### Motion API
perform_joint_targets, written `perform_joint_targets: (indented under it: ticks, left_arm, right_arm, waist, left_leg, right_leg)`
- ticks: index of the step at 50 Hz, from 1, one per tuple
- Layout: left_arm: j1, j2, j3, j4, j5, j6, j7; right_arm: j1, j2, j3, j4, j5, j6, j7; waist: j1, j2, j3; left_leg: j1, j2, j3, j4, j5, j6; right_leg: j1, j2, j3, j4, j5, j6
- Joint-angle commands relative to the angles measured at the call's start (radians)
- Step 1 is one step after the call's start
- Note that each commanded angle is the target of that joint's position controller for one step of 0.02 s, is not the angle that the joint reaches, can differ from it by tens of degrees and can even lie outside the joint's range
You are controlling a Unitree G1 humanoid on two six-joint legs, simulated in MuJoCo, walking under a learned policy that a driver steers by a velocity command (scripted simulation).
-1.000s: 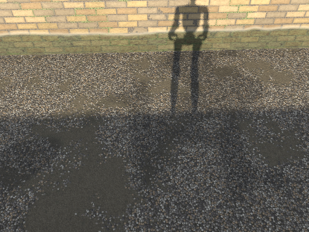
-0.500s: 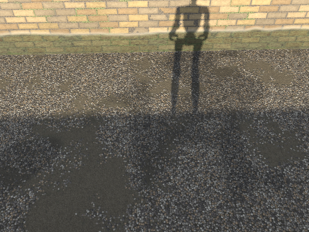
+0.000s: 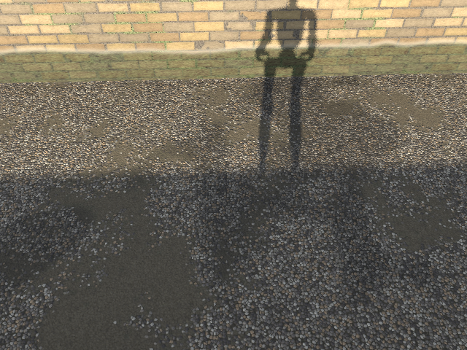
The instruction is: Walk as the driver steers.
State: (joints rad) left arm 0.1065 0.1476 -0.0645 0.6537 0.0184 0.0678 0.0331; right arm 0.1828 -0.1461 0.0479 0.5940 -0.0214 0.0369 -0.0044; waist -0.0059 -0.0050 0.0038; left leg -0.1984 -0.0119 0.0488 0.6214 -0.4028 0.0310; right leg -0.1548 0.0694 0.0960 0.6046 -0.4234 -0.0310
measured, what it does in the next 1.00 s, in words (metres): stands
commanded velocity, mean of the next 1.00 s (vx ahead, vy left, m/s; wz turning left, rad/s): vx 0.43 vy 0.00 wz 0.00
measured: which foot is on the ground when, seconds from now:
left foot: down 0.00-1.00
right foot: down 0.00-1.00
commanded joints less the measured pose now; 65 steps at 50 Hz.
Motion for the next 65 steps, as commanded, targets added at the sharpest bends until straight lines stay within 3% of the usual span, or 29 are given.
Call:
perform_joint_targets:
  ticks: [1,35,40,42,44,45,48,50,51,52,53,59,61,65]
  left_arm:
    - [-0.082,0.061,0.016,-0.087,0.000,-0.016,0.002]
    - [-0.064,0.065,0.018,-0.092,0.002,-0.015,0.000]
    - [-0.053,0.060,0.009,-0.051,-0.001,-0.015,0.000]
    - [-0.016,0.079,0.014,-0.032,0.005,-0.009,-0.003]
    - [-0.010,0.099,0.022,-0.014,-0.001,-0.009,-0.004]
    - [-0.006,0.088,0.024,-0.010,-0.008,-0.008,0.003]
    - [0.015,0.090,0.026,0.014,-0.020,-0.013,0.014]
    - [0.020,0.087,0.027,0.022,-0.022,-0.011,0.016]
    - [0.016,0.070,0.026,0.020,-0.007,-0.014,0.002]
    - [0.044,0.088,0.028,0.036,-0.023,-0.011,0.014]
    - [0.035,0.092,0.029,0.034,-0.024,-0.008,0.018]
    - [0.050,0.111,0.031,0.040,-0.019,0.000,0.022]
    - [0.037,0.126,0.034,0.028,-0.008,0.001,0.013]
    - [0.038,0.127,0.033,0.013,-0.007,-0.001,0.014]
  right_arm:
    - [-0.050,-0.065,-0.018,-0.086,0.001,-0.016,-0.001]
    - [-0.054,-0.063,-0.016,-0.090,-0.003,-0.019,-0.003]
    - [-0.005,-0.061,-0.011,-0.049,-0.003,-0.024,0.003]
    - [0.026,-0.093,-0.016,-0.017,-0.007,-0.032,0.011]
    - [0.039,-0.094,-0.019,-0.005,-0.003,-0.037,0.015]
    - [0.056,-0.113,-0.028,0.018,0.007,-0.041,0.000]
    - [0.065,-0.119,-0.032,0.035,0.018,-0.043,-0.012]
    - [0.068,-0.117,-0.032,0.044,0.020,-0.039,-0.013]
    - [0.040,-0.103,-0.028,0.026,0.010,-0.027,-0.013]
    - [0.074,-0.128,-0.036,0.052,0.019,-0.029,-0.014]
    - [0.080,-0.126,-0.036,0.053,0.019,-0.028,-0.015]
    - [0.089,-0.141,-0.038,0.061,0.015,-0.016,-0.018]
    - [0.066,-0.141,-0.036,0.042,0.001,-0.006,0.002]
    - [0.051,-0.142,-0.040,0.021,0.005,0.001,-0.004]
  waist:
    - [-0.002,0.001,-0.066]
    - [-0.003,0.014,-0.057]
    - [-0.001,-0.017,-0.022]
    - [0.011,0.012,-0.025]
    - [0.003,-0.014,-0.009]
    - [0.019,0.020,-0.023]
    - [0.016,0.014,-0.079]
    - [0.016,0.011,-0.088]
    - [0.032,0.025,-0.064]
    - [0.016,0.015,-0.116]
    - [0.013,0.003,-0.100]
    - [0.015,-0.001,-0.070]
    - [0.006,-0.018,-0.055]
    - [0.006,-0.003,-0.058]
  left_leg:
    - [0.061,0.056,-0.069,-0.062,0.400,0.014]
    - [0.063,0.056,-0.061,-0.059,0.402,0.015]
    - [0.064,0.074,-0.091,-0.173,0.353,0.004]
    - [0.089,0.078,-0.102,-0.198,0.357,0.016]
    - [0.123,0.083,-0.107,-0.222,0.416,0.016]
    - [0.156,0.091,-0.114,-0.209,0.532,0.016]
    - [0.210,0.105,-0.115,-0.208,0.660,0.017]
    - [0.217,0.103,-0.112,-0.218,0.661,0.018]
    - [0.183,0.131,-0.129,-0.227,0.820,0.020]
    - [0.239,0.103,-0.108,-0.221,0.682,0.019]
    - [0.232,0.102,-0.110,-0.226,0.660,0.019]
    - [0.211,0.103,-0.111,-0.235,0.625,0.028]
    - [0.163,0.086,-0.098,-0.225,0.512,0.035]
    - [0.124,0.087,-0.100,-0.201,0.500,0.039]
  right_leg:
    - [-0.039,-0.051,0.048,-0.064,0.423,-0.005]
    - [-0.055,-0.052,0.050,-0.066,0.411,-0.003]
    - [-0.011,-0.090,0.097,-0.181,0.444,0.004]
    - [0.014,-0.104,0.099,-0.223,0.412,0.001]
    - [0.000,-0.109,0.098,-0.236,0.440,0.001]
    - [0.005,-0.111,0.095,-0.249,0.486,-0.009]
    - [0.038,-0.117,0.082,-0.255,0.551,-0.004]
    - [0.044,-0.121,0.076,-0.260,0.561,-0.002]
    - [0.064,-0.127,0.064,-0.269,0.627,-0.001]
    - [0.057,-0.122,0.067,-0.256,0.575,0.001]
    - [0.045,-0.125,0.068,-0.262,0.575,-0.002]
    - [0.004,-0.128,0.066,-0.264,0.545,-0.006]
    - [-0.014,-0.121,0.062,-0.227,0.508,-0.004]
    - [-0.033,-0.109,0.059,-0.191,0.492,-0.011]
